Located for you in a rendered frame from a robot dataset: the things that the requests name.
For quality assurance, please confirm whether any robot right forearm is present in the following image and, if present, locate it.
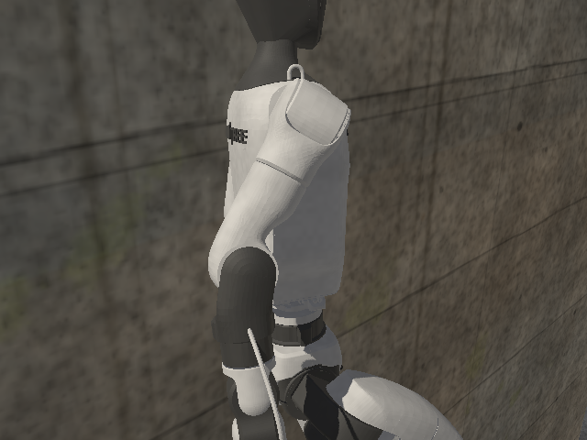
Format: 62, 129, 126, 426
211, 247, 287, 440

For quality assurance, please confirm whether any robot left upper arm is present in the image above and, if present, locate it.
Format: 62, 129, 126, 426
224, 162, 235, 217

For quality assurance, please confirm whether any right robot thigh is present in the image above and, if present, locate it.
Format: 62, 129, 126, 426
292, 369, 463, 440

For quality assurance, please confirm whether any robot torso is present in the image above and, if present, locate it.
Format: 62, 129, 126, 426
226, 64, 350, 421

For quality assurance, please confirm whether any robot right upper arm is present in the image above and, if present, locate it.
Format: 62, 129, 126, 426
208, 78, 351, 288

